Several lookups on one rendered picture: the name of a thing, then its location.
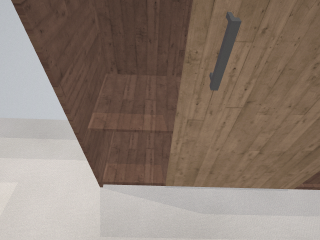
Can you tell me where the wardrobe door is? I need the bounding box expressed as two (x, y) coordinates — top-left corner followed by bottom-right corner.
(302, 171), (320, 184)
(165, 0), (320, 189)

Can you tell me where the handle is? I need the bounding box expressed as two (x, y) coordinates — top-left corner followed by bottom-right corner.
(209, 12), (242, 91)

